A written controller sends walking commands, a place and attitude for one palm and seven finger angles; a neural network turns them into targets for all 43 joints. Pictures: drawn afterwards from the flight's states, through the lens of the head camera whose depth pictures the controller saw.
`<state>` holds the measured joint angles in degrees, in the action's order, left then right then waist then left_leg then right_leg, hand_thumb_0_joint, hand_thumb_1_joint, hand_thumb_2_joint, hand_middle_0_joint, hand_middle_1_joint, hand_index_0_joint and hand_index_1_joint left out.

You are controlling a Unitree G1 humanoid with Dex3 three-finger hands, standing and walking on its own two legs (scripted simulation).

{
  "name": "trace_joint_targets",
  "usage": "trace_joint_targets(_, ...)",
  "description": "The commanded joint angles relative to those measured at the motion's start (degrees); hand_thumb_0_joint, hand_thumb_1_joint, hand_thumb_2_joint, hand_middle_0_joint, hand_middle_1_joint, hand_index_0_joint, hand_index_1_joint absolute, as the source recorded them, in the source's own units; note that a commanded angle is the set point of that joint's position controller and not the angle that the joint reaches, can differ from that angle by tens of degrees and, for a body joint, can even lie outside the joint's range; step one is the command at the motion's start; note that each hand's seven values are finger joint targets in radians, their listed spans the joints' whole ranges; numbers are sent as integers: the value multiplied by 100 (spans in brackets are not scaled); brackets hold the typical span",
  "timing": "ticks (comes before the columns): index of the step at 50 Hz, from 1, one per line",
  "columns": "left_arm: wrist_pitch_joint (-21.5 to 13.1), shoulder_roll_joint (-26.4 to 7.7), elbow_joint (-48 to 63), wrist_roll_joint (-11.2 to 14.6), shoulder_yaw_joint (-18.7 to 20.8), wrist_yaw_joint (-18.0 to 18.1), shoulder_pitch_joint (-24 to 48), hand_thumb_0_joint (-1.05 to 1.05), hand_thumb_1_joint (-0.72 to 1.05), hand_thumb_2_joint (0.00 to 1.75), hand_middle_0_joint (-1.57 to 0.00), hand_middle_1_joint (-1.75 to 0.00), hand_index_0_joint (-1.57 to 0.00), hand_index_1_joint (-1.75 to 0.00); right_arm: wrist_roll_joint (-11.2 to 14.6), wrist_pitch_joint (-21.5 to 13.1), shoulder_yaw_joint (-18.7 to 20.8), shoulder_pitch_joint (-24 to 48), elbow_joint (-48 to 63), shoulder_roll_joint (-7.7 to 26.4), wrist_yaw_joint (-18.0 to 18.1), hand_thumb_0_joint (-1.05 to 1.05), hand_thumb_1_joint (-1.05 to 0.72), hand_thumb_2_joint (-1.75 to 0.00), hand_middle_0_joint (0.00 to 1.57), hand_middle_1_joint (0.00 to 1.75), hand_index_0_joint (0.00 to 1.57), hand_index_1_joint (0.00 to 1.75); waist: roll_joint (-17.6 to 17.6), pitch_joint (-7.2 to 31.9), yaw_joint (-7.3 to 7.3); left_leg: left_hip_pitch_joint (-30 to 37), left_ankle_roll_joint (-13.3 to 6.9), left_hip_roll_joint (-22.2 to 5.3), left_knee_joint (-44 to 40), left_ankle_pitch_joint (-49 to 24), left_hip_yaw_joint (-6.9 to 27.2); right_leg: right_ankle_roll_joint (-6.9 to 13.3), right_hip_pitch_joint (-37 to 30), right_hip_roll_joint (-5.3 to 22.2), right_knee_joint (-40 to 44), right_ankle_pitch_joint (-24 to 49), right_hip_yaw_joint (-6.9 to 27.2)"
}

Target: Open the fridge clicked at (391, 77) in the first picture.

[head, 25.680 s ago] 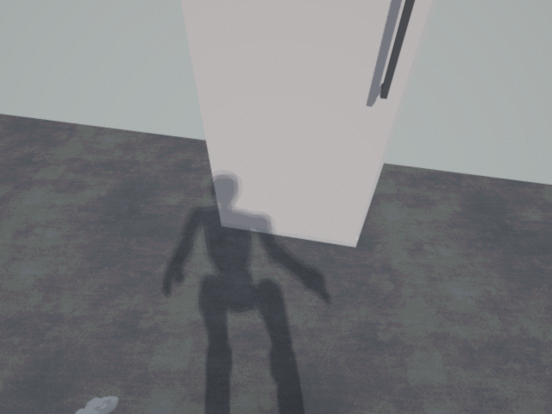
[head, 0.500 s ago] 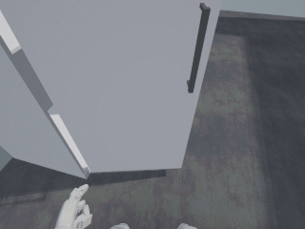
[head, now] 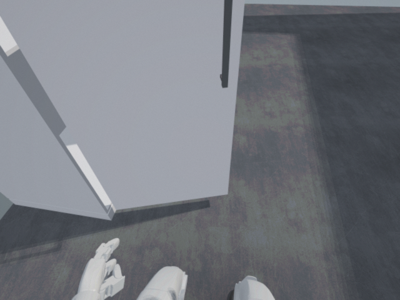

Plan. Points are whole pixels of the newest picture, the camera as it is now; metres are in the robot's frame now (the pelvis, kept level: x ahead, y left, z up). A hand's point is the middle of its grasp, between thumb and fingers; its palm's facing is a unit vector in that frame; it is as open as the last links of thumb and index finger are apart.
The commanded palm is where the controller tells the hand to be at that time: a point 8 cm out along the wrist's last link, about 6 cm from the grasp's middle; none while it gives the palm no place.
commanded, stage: stop stepping back and stand still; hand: right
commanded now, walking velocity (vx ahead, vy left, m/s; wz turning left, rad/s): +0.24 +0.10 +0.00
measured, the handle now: (225, 38) +0.70 -0.03 +0.20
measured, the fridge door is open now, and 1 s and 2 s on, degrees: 72 72 72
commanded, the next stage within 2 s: let the arm hang, fingers relaxed in 0.98 s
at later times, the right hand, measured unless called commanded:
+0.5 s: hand out of the picture +0.10 -0.25 +0.21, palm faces +0.32 +0.87 -0.37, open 7.4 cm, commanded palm +0.04 -0.31 +0.22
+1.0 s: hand out of the picture +0.09 -0.24 +0.21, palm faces +0.31 +0.83 -0.47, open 7.4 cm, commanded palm +0.03 -0.29 +0.22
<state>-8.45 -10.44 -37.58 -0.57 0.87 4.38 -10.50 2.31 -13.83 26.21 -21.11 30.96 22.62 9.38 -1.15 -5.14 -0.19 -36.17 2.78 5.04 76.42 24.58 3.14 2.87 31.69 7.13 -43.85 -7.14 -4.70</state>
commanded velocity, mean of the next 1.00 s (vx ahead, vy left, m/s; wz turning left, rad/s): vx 0.18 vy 0.02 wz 0.00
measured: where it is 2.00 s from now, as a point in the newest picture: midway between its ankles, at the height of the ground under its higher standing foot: outside the picture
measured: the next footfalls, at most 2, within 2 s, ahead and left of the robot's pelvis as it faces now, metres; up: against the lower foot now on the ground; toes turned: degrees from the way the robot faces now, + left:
left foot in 0.14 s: -0.05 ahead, +0.11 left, +0.00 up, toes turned +1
right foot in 0.32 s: -0.02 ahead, -0.15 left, +0.00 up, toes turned +0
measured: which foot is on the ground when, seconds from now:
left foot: up 0.00-0.12, down 0.14-0.32, up 0.34-0.56, down 0.58-1.00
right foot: down 0.00-0.12, up 0.14-0.30, down 0.32-0.56, up 0.58-0.80, down 0.82-1.00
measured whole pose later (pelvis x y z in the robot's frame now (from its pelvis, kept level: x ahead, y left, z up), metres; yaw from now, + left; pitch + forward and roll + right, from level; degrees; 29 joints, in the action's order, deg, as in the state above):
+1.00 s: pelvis -0.15 -0.02 +0.03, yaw +9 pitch -3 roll -1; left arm -8.2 -10.0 -36.8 -0.3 -1.1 3.9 -14.8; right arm 1.8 -11.0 24.7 -30.3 28.2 24.2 9.6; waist 1.1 -0.9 -1.7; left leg -17.6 -1.9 0.0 36.6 17.2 -3.6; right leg -0.6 18.4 3.2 -37.1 -17.2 -3.8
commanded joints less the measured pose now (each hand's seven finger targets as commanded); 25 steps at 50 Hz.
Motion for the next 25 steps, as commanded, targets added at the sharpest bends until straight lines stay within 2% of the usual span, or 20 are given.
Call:
trace_joint_targets(1, -460, -912, 1090, 154, 345, -111, 706, 0, 90, 90, -20, -30, -20, -30, 223, -207, 560, -388, 1212, 895, 36, 0, -90, -90, 20, 30, 20, 30, -1657, 1018, 220, 1352, -144, -95, -514, 641, -773, -3, -27, 1024, 3205, -3541, 651)
trace_joint_targets(2, -418, -808, 1024, 106, 225, -108, 661, 0, 90, 90, -20, -30, -20, -30, 247, -166, 471, -453, 1373, 875, 58, 0, -90, -90, 20, 30, 20, 30, -1624, 1152, 205, 1860, -276, -32, -1413, 899, -1072, -250, -169, 979, 3452, -3608, 489)
trace_joint_targets(3, -378, -767, 1084, 62, 193, -78, 599, 0, 90, 90, -20, -30, -20, -30, 293, -115, 540, -354, 1456, 1021, 99, 0, -90, -90, 20, 30, 20, 30, -1538, 1283, 151, 2481, -436, -42, -2499, 1259, -1057, -416, -187, 948, 3448, -3517, 493)
trace_joint_targets(4, -305, -744, 1098, 15, 192, -64, 481, 0, 90, 90, -20, -30, -20, -30, 270, -35, 569, -271, 1419, 1083, 112, 0, -90, -90, 20, 30, 20, 30, -1319, 1308, 127, 2707, -631, -99, -3654, 1513, -956, -642, -352, 651, 2898, -3365, 146)
trace_joint_targets(5, -197, -675, 1163, 33, 230, -59, 473, 0, 90, 90, -20, -30, -20, -30, 219, 45, 636, -182, 1398, 1220, 104, 0, -90, -90, 20, 30, 20, 30, 1, 1010, 190, 2246, -1058, -667, -5406, 1567, 261, -836, -380, -139, 993, -2965, -461)
trace_joint_targets(6, -173, -699, 1129, 54, 252, -88, 414, 0, 90, 90, -20, -30, -20, -30, 160, 24, 678, -47, 1419, 1403, 112, 0, -90, -90, 20, 30, 20, 30, 1790, 503, 204, 598, -1672, -2356, -7048, 1948, 3232, -628, -324, -654, -1761, -2060, -20)
trace_joint_targets(7, -185, -788, 908, 15, 127, -50, 448, 0, 90, 90, -20, -30, -20, -30, 188, 16, 790, 727, 1908, 1831, 149, 0, -90, -90, 20, 30, 20, 30, 1463, 409, -40, -1, -1792, -2549, -7009, 990, 3198, -579, -186, -541, -2810, -1431, 668)
trace_joint_targets(8, -189, -643, 717, -81, -18, -7, 265, 0, 90, 90, -20, -30, -20, -30, 144, 70, 628, 643, 825, 1439, 133, 0, -90, -90, 20, 30, 20, 30, 1023, 750, -41, 457, -1437, -2218, -6756, 1580, 2347, -547, -314, -470, -2434, -1301, 569)
trace_joint_targets(9, -171, -732, 742, 20, 78, 31, 213, 0, 90, 90, -20, -30, -20, -30, 171, 175, 188, 478, 354, 989, 43, 0, -90, -90, 20, 30, 20, 30, 967, 447, -27, 851, -1093, -1636, -6538, 1172, 1844, -525, -305, -627, -1965, -1145, 380)
trace_joint_targets(10, -223, -860, 769, 82, 115, 56, 243, 0, 90, 90, -20, -30, -20, -30, 122, 210, 121, 497, 273, 925, 49, 0, -90, -90, 20, 30, 20, 30, 1046, 286, -34, 933, -1094, -1707, -6408, 595, 1778, -442, -543, -529, -1336, -1254, 427)
trace_joint_targets(12, -186, -835, 722, 95, 87, 126, 301, 0, 90, 90, -20, -30, -20, -30, 13, 253, 60, 526, -47, 892, 118, 0, -90, -90, 20, 30, 20, 30, 1171, 336, -40, 840, -1012, -1685, -6079, 727, 1289, -269, -1565, -398, 160, -1739, 294)
trace_joint_targets(14, -214, -863, 737, 49, 42, 203, 231, 0, 90, 90, -20, -30, -20, -30, -57, 215, -67, 705, 9, 791, 179, 0, -90, -90, 20, 30, 20, 30, 319, 629, -124, 879, -854, -1216, -5243, 955, 807, -98, -2426, -436, 1582, -2007, 47)
trace_joint_targets(15, -264, -1004, 812, 49, 52, 228, 184, 0, 90, 90, -20, -30, -20, -30, -33, 148, -75, 727, 156, 773, 188, 0, -90, -90, 20, 30, 20, 30, -553, 659, -129, 572, -656, -750, -4159, 581, 412, 210, -2688, 206, 2369, -2508, 1042)
trace_joint_targets(16, -247, -1089, 1019, 111, 55, 226, 285, 0, 90, 90, -20, -30, -20, -30, 4, 119, -153, 660, 249, 689, 188, 0, -90, -90, 20, 30, 20, 30, -1424, 528, -112, 45, -336, -292, -2936, 261, -408, 488, -2872, 1166, 3047, -2610, 2309)
trace_joint_targets(17, -196, -1087, 1086, 112, 127, 224, 403, 0, 90, 90, -20, -30, -20, -30, -23, 57, 96, 699, 440, 1000, 162, 0, -90, -90, 20, 30, 20, 30, -1041, 704, -36, 7, -212, -267, -1899, 342, -555, 602, -2636, 1429, 3304, -2294, 2224)
trace_joint_targets(18, -204, -1002, 962, 106, 94, 125, 408, 0, 90, 90, -20, -30, -20, -30, -19, -28, 36, 467, 577, 1015, 60, 0, -90, -90, 20, 30, 20, 30, -1168, 660, -79, 201, -261, -402, -1262, 238, -287, 595, -1876, 1461, 3619, -3780, 2530)
trace_joint_targets(19, -234, -957, 976, 43, 91, 44, 470, 0, 90, 90, -20, -30, -20, -30, -56, -20, 87, 423, 860, 1048, 29, 0, -90, -90, 20, 30, 20, 30, -1309, 335, -88, 169, -304, -615, -1003, 13, -191, 673, -1360, 1480, 3846, -3976, 2567)
trace_joint_targets(21, -275, -886, 992, 78, 100, -37, 553, 0, 90, 90, -20, -30, -20, -30, -86, 0, 114, 157, 1290, 1070, 22, 0, -90, -90, 20, 30, 20, 30, -1031, 420, 43, 758, -330, -735, -1358, -349, -410, 522, -1024, 1213, 3801, -3627, 1760)
trace_joint_targets(23, -233, -869, 1016, 33, 74, -29, 611, 0, 90, 90, -20, -30, -20, -30, -78, 44, 267, -404, 1208, 1131, 111, 0, -90, -90, 20, 30, 20, 30, -1352, 475, 118, 1903, -383, -578, -2526, -165, -897, 288, -456, 951, 3778, -3508, 941)
trace_joint_targets(25, -140, -873, 1123, -15, 119, 35, 510, 0, 90, 90, -20, -30, -20, -30, -52, 75, 506, -605, 1125, 1306, 217, 0, -90, -90, 20, 30, 20, 30, -1581, 732, 87, 3047, -515, -356, -3644, 356, -1223, 64, -144, 747, 3151, -3686, 574)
